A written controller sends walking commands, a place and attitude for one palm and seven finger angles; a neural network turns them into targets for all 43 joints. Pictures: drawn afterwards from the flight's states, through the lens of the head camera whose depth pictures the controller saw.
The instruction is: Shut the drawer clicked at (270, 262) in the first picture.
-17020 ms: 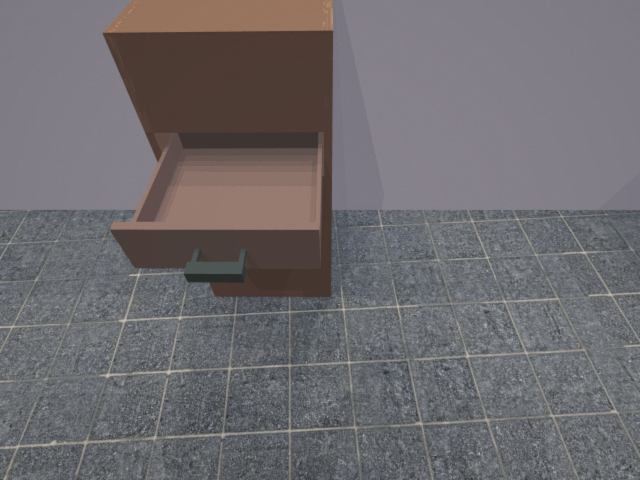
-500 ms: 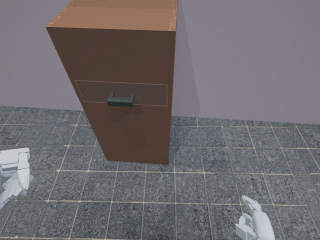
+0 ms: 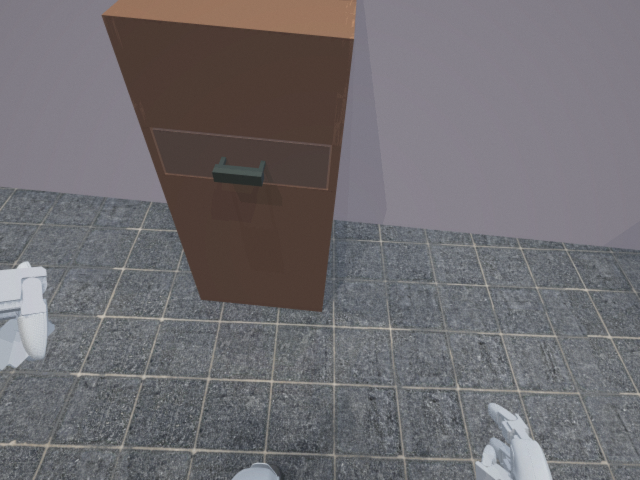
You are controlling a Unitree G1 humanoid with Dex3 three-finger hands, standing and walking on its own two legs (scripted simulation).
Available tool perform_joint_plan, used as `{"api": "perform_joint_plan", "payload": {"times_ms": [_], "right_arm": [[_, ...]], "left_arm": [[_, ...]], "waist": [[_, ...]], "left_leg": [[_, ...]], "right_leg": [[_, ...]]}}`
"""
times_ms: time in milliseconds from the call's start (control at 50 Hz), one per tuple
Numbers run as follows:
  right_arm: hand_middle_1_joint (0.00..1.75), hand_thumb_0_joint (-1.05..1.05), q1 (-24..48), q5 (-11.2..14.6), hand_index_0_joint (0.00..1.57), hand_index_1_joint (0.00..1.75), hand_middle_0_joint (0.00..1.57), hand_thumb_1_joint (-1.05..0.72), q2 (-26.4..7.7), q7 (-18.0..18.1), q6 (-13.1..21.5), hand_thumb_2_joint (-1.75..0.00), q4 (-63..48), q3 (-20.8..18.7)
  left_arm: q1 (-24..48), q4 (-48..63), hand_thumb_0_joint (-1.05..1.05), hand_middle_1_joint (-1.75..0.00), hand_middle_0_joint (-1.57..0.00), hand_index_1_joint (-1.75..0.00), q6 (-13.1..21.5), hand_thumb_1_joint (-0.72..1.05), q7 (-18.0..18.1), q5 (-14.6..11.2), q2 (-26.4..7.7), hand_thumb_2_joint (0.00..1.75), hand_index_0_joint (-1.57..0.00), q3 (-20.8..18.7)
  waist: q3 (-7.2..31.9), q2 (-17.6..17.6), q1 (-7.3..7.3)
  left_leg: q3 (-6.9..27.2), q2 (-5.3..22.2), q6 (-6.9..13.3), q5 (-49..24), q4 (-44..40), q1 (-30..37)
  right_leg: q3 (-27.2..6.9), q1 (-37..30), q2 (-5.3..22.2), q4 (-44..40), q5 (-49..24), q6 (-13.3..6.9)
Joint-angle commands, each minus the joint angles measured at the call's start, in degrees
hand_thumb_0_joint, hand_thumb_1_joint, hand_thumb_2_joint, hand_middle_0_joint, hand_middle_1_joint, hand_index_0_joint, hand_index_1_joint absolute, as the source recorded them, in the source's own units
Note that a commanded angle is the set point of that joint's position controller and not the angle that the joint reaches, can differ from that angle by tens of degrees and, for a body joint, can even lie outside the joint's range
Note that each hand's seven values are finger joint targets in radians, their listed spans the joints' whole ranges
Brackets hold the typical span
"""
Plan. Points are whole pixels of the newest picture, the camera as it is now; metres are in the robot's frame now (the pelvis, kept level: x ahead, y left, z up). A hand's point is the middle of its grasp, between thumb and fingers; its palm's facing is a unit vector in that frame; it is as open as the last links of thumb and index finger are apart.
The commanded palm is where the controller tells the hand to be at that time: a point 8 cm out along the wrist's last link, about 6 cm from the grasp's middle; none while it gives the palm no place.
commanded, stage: step back with the hand held close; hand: left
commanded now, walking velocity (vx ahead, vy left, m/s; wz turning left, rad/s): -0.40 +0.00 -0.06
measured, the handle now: (240, 168) +0.75 +0.18 -0.10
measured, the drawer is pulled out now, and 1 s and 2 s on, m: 0.00 0.00 0.00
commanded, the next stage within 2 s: stop stepping back and stand still in 0.38 s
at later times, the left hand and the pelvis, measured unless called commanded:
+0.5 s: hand out of the picture +0.11 +0.22 +0.19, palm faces +0.32 -0.83 -0.46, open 3.3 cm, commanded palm +0.06 +0.27 +0.19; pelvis -0.08 +0.00 +0.01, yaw -3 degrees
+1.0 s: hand out of the picture +0.05 +0.24 +0.17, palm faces +0.38 -0.82 -0.42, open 3.3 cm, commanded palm +0.00 +0.28 +0.19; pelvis -0.15 +0.01 +0.01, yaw -2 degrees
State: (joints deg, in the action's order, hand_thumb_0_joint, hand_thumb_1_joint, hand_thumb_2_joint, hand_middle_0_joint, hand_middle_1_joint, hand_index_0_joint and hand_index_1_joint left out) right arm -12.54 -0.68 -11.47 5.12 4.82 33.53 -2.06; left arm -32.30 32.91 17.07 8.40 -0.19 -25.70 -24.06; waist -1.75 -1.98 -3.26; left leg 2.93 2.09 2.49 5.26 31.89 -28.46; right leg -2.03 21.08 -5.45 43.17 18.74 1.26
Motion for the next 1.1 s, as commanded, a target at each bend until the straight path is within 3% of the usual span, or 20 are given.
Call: {"api": "perform_joint_plan", "payload": {"times_ms": [0, 80, 140, 200, 240, 300, 320, 360, 380, 460, 500, 540, 560, 600, 700, 780, 860, 960, 1020, 1080], "right_arm": [[0.3, 0.0, 7.1, -0.4, 0.2, 0.3, 0.2, -0.9, -8.4, -0.9, 4.6, -0.9, -8.9, -2.7], [0.3, 0.0, 5.5, -0.9, 0.2, 0.3, 0.2, -0.9, -6.0, -1.4, 4.0, -0.9, -4.9, -1.4], [0.3, 0.0, 5.9, 0.4, 0.2, 0.3, 0.2, -0.9, -7.3, -0.3, 4.0, -0.9, -5.3, -2.1], [0.3, 0.0, 7.0, 0.2, 0.2, 0.3, 0.2, -0.9, -7.9, -0.1, 2.8, -0.9, -6.5, -2.0], [0.3, 0.0, 7.2, -0.3, 0.2, 0.3, 0.2, -0.9, -7.8, -0.6, 3.1, -0.9, -6.8, -2.2], [0.3, 0.0, 9.1, -0.8, 0.2, 0.3, 0.2, -0.9, -7.9, -1.2, 2.9, -0.9, -8.1, -2.4], [0.3, 0.0, 9.1, -0.3, 0.2, 0.3, 0.2, -0.9, -7.4, -1.4, 2.4, -0.9, -8.6, -2.4], [0.3, 0.0, 7.5, 0.8, 0.2, 0.3, 0.2, -0.9, -6.7, -2.2, 1.6, -0.9, -8.2, -3.1], [0.3, 0.0, 7.8, -0.3, 0.2, 0.3, 0.2, -0.9, -6.3, -2.4, 0.8, -0.9, -6.8, -2.6], [0.3, 0.0, 8.8, -0.4, 0.2, 0.3, 0.2, -0.9, -4.4, 0.3, 0.4, -0.9, -7.1, 0.0], [0.3, 0.0, 6.6, 0.1, 0.2, 0.3, 0.2, -0.9, -6.5, 0.8, 1.0, -0.9, -6.8, -0.3], [0.3, 0.0, 4.7, 0.6, 0.2, 0.3, 0.2, -0.9, -8.7, 0.3, 2.6, -0.9, -8.3, -1.5], [0.3, 0.0, 3.7, 1.4, 0.2, 0.3, 0.2, -0.9, -9.7, 0.2, 3.3, -0.9, -8.6, -2.3], [0.3, 0.0, 4.0, -0.2, 0.2, 0.3, 0.2, -0.9, -6.8, -0.3, 5.0, -0.9, -8.5, -0.9], [0.3, 0.0, 4.9, 0.7, 0.2, 0.3, 0.2, -0.9, -7.1, -1.0, 5.4, -0.9, -8.2, -0.1], [0.3, 0.0, 3.8, 0.3, 0.2, 0.3, 0.2, -0.9, -7.1, -0.6, 3.7, -0.9, -5.5, -1.3], [0.3, 0.0, 4.8, 0.3, 0.2, 0.3, 0.2, -0.9, -6.8, 0.0, 3.6, -0.9, -5.2, -0.1], [0.3, 0.0, 5.8, 0.6, 0.2, 0.3, 0.2, -0.9, -7.5, 0.9, 4.6, -0.9, -6.3, 0.5], [0.3, 0.0, 5.0, 0.4, 0.2, 0.3, 0.2, -0.9, -7.1, 0.1, 4.8, -0.9, -6.3, 0.2], [0.3, 0.0, 5.0, 0.2, 0.2, 0.3, 0.2, -0.9, -6.8, -0.5, 4.9, -0.9, -6.3, -0.2]], "left_arm": [[-7.3, 13.1, 0.0, -1.6, -1.4, -1.6, 4.1, 0.9, 0.4, -2.1, -7.2, 0.9, -1.4, -7.7], [-2.3, 14.2, 0.0, -1.6, -1.4, -1.6, 6.8, 0.9, 0.4, -3.6, -10.4, 0.9, -1.4, -8.6], [0.1, 12.5, 0.0, -1.6, -1.4, -1.6, 5.6, 0.9, 0.4, -2.8, -9.3, 0.9, -1.4, -5.5], [-1.2, 9.0, 0.0, -1.6, -1.4, -1.6, 4.1, 0.9, -0.9, -3.2, -9.0, 0.9, -1.4, -5.3], [-0.1, 9.6, 0.0, -1.6, -1.4, -1.6, 4.2, 0.9, -1.3, -4.0, -7.8, 0.9, -1.4, -5.1], [-3.7, 10.3, 0.0, -1.6, -1.4, -1.6, 3.1, 0.9, -1.2, -4.2, -7.9, 0.9, -1.4, -6.8], [-5.2, 10.6, 0.0, -1.6, -1.4, -1.6, 2.6, 0.9, -1.2, -4.4, -8.5, 0.9, -1.4, -7.1], [-4.5, 13.8, 0.0, -1.6, -1.4, -1.6, 1.6, 0.9, 0.0, -3.8, -11.5, 0.9, -1.4, -8.0], [-3.1, 12.1, 0.0, -1.6, -1.4, -1.6, -0.2, 0.9, 0.7, -3.4, -9.0, 0.9, -1.4, -5.5], [1.9, 9.6, 0.0, -1.6, -1.4, -1.6, 0.5, 0.9, 1.1, -1.4, -7.2, 0.9, -1.4, -2.9], [-0.7, 9.7, 0.0, -1.6, -1.4, -1.6, 0.5, 0.9, 0.9, -1.9, -6.1, 0.9, -1.4, -2.3], [-0.3, 13.8, 0.0, -1.6, -1.4, -1.6, 1.3, 0.9, 0.8, -1.9, -8.1, 0.9, -1.4, -3.5], [-2.6, 12.8, 0.0, -1.6, -1.4, -1.6, 1.6, 0.9, 0.5, -2.2, -6.8, 0.9, -1.4, -2.3], [-2.8, 17.2, 0.0, -1.6, -1.4, -1.6, 0.6, 0.9, 1.0, -2.1, -7.7, 0.9, -1.4, -5.5], [-7.4, 14.1, 0.0, -1.6, -1.4, -1.6, -1.5, 0.9, 1.6, -1.5, -5.5, 0.9, -1.4, -4.3], [-3.0, 9.5, 0.0, -1.6, -1.4, -1.6, -2.6, 0.9, 2.0, -1.9, -5.8, 0.9, -1.4, -4.2], [0.6, 8.1, 0.0, -1.6, -1.4, -1.6, -2.8, 0.9, 2.3, -1.5, -4.3, 0.9, -1.4, -2.0], [1.8, 10.3, 0.0, -1.6, -1.4, -1.6, -1.8, 0.9, 1.8, -0.1, -5.0, 0.9, -1.4, -3.0], [0.4, 9.4, 0.0, -1.6, -1.4, -1.6, -2.2, 0.9, 1.7, 0.2, -3.7, 0.9, -1.4, -1.9], [-0.6, 9.0, 0.0, -1.6, -1.4, -1.6, -1.7, 0.9, 1.5, -0.3, -4.2, 0.9, -1.4, -2.2]], "waist": [[7.7, -12.0, 3.6], [8.7, 1.9, 2.14], [12.8, 8.5, 1.58], [12.8, -3.6, 2.6], [11.6, -9.2, 2.83], [8.1, -8.6, 4.03], [7.5, -2.7, 3.94], [7.8, 14.9, 4.23], [3.9, 12.6, 3.84], [1.9, 9.5, 2.23], [6.9, 0.3, 2.03], [12.3, -7.7, 4.11], [12.9, -5.1, 4.12], [9.7, -15.4, 2.73], [5.0, -4.6, 2.45], [2.7, 9.6, 1.89], [1.4, 6.0, 1.52], [-0.2, -10.0, 2.5], [0.2, -5.9, 2.92], [0.8, 2.6, 2.73]], "left_leg": [[10.2, 11.3, 4.3, 27.7, -19.0, -6.3], [-2.7, 1.8, -2.5, 5.5, 0.6, 17.7], [-5.4, -0.2, -1.2, -10.3, 1.3, 24.8], [0.9, 7.4, 2.1, -21.0, -8.4, 27.6], [5.2, 11.5, 3.5, -1.9, -16.7, 18.2], [5.9, 12.3, 2.1, 24.3, -21.5, 0.2], [2.1, 8.3, 0.3, 23.6, -14.3, -0.8], [-4.7, -4.8, -5.6, 18.2, 23.4, 10.8], [-1.1, -4.2, -5.1, 19.0, 32.6, 2.5], [-4.1, -1.7, -3.7, 16.0, 8.1, 4.9], [-4.7, -0.4, -2.4, 1.2, -10.6, 15.5], [7.6, 12.6, 3.4, -6.9, -12.6, 19.5], [8.1, 13.3, 3.7, 0.0, -13.2, 21.4], [15.9, 15.0, 5.7, 15.9, -21.5, 12.2], [1.8, 5.7, 0.2, 28.1, -15.2, 0.4], [-3.2, -1.4, -2.8, 15.8, 11.0, 12.5], [-2.2, -0.1, -0.8, 15.7, -1.1, 15.7], [13.4, 9.6, 3.6, 41.4, -23.6, 1.2], [7.9, 7.7, 2.8, 32.3, -19.3, 0.2], [0.0, 1.0, -0.1, 21.1, -6.7, 4.4]], "right_leg": [[1.2, -14.0, 0.0, -6.1, 7.1, -2.0], [-11.5, 5.7, 14.0, -27.4, -12.9, -5.3], [-3.8, 1.3, 10.7, -21.0, -41.0, 1.7], [0.3, 1.5, 2.7, -13.2, -15.2, 2.4], [0.4, -2.5, 0.9, -7.9, 5.1, 0.6], [0.9, -12.6, 1.8, -9.6, 7.0, -2.4], [-3.2, -9.8, 4.7, -16.0, 9.7, -3.5], [-28.6, 16.2, 25.5, -39.1, 23.3, -11.9], [-23.6, 13.7, 26.0, -36.9, 11.9, -13.6], [-6.7, -0.5, 15.6, -20.4, -36.3, -7.4], [-4.2, -3.8, 10.6, -13.6, -28.6, -3.2], [-1.5, -1.6, 4.9, -6.3, 0.8, -0.1], [-1.0, -0.4, 3.5, -4.8, 6.1, 0.1], [-0.7, -0.9, 4.1, 3.8, 7.9, -0.5], [1.7, -14.5, 4.3, -17.4, 2.4, -1.5], [-18.3, 7.0, 17.8, -34.0, 23.8, -9.2], [-8.6, 5.6, 14.2, -26.4, 16.1, -6.2], [2.3, -6.8, 3.4, -7.4, 6.1, -1.1], [3.3, -12.3, 4.1, -12.6, 1.7, -1.5], [-7.2, -7.4, 9.6, -24.5, 7.7, -4.1]]}}
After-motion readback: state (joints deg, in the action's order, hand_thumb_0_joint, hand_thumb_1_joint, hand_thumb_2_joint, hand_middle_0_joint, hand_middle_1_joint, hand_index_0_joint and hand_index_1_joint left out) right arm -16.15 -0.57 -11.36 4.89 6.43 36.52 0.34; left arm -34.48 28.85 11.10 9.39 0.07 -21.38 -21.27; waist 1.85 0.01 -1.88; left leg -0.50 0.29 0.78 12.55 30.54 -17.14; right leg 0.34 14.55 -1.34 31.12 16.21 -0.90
